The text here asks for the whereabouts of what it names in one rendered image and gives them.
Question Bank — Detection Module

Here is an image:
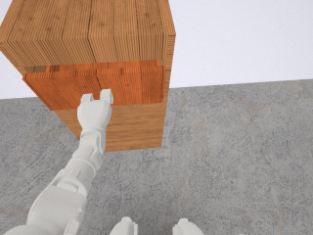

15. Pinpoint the cabinet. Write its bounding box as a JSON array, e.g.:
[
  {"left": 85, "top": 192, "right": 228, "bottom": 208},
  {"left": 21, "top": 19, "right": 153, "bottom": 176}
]
[{"left": 0, "top": 0, "right": 176, "bottom": 153}]

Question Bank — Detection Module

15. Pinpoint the drawer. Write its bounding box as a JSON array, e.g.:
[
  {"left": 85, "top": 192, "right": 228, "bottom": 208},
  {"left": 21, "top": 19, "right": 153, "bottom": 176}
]
[{"left": 22, "top": 60, "right": 166, "bottom": 111}]

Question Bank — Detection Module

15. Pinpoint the robot right thigh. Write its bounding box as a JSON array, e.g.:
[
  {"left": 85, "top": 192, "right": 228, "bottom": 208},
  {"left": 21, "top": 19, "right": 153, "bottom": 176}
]
[{"left": 172, "top": 221, "right": 204, "bottom": 235}]

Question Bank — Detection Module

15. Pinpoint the left robot upper arm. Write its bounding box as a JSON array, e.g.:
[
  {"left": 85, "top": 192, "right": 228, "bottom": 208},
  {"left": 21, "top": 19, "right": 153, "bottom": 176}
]
[{"left": 3, "top": 185, "right": 88, "bottom": 235}]

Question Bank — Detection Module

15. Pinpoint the robot left hand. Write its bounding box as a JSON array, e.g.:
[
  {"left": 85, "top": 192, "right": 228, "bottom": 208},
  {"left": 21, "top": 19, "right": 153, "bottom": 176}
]
[{"left": 77, "top": 89, "right": 113, "bottom": 131}]

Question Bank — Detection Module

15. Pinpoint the right robot shin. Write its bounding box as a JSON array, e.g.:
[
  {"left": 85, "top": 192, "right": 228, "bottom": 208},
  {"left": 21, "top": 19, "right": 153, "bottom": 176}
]
[{"left": 177, "top": 218, "right": 189, "bottom": 224}]

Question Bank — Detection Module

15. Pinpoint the left robot forearm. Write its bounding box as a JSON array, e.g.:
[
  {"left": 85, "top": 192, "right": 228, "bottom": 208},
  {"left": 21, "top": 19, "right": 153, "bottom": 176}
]
[{"left": 26, "top": 127, "right": 106, "bottom": 224}]

